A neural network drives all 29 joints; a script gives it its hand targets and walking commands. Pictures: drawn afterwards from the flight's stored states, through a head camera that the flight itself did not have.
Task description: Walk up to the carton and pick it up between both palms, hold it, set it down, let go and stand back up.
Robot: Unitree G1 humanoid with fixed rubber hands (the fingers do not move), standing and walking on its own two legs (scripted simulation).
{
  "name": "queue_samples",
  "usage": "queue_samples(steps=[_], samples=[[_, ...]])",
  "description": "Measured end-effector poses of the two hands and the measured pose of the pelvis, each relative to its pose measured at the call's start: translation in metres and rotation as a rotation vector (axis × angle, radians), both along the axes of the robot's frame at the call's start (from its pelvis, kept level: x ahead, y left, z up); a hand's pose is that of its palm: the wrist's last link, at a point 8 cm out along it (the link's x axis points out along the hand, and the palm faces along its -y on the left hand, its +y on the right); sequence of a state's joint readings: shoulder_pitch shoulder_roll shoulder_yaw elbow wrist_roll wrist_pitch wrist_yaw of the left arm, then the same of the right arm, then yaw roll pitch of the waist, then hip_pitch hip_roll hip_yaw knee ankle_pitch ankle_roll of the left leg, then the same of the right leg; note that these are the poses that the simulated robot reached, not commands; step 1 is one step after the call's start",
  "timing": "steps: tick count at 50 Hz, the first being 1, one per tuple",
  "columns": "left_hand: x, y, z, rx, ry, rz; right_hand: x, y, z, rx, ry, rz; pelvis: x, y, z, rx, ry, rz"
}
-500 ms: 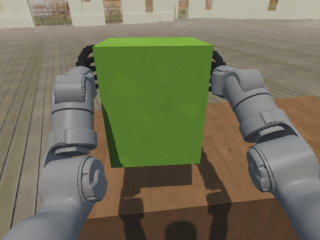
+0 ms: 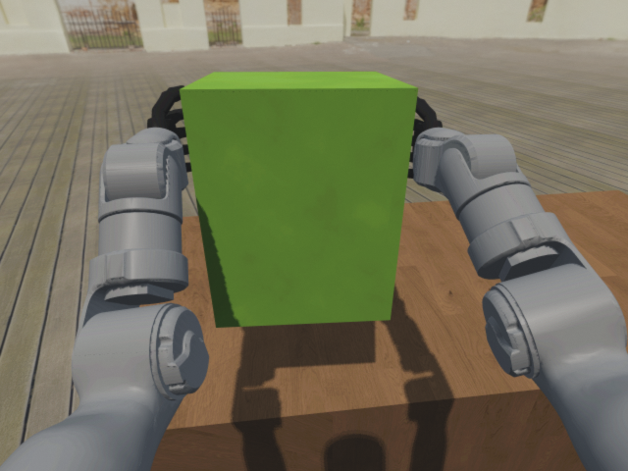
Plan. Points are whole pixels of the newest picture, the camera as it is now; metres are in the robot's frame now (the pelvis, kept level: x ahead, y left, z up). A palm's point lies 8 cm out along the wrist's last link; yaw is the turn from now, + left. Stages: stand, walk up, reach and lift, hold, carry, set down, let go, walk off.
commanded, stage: hold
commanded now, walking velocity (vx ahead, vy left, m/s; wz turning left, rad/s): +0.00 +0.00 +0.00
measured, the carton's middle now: (299, 193) +0.38 +0.00 +0.28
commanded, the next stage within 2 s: set down in 0.64 s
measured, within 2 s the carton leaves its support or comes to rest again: neither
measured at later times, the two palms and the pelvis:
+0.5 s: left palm (166, 150) +0.38 +0.15 +0.34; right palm (426, 152) +0.37 -0.14 +0.33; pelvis +0.00 +0.00 +0.00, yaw +0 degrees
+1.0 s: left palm (164, 131) +0.40 +0.16 +0.35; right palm (417, 156) +0.38 -0.14 +0.32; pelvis -0.01 +0.00 +0.00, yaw +0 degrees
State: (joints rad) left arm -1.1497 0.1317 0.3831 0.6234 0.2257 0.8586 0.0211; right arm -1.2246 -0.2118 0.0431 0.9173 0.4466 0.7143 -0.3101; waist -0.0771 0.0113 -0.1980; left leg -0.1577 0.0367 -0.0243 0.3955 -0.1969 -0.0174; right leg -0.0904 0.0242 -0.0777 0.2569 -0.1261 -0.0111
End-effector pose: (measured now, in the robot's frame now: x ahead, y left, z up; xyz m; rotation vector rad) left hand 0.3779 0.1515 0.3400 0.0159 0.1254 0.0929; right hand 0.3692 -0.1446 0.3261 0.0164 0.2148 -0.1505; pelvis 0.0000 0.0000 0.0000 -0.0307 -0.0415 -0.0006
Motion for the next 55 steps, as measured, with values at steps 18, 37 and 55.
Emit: queue_samples(steps=[18,37,55], samples=[[0.0,-0.001,-0.001,-0.002,0.003,0.0,-0.001,-0.001,-0.001,-0.001,0.004,-0.001,0.0,0.001,0.0,0.0,-0.004,-0.005],[0.001,-0.002,0.002,0.001,-0.018,-0.006,-0.001,-0.001,-0.001,0.005,-0.016,-0.006,-0.001,0.0,0.0,-0.002,-0.002,0.002],[0.031,0.013,0.003,0.018,-0.103,-0.042,0.021,0.017,-0.031,0.041,-0.101,-0.039,-0.001,0.005,0.002,0.008,-0.048,0.007]])
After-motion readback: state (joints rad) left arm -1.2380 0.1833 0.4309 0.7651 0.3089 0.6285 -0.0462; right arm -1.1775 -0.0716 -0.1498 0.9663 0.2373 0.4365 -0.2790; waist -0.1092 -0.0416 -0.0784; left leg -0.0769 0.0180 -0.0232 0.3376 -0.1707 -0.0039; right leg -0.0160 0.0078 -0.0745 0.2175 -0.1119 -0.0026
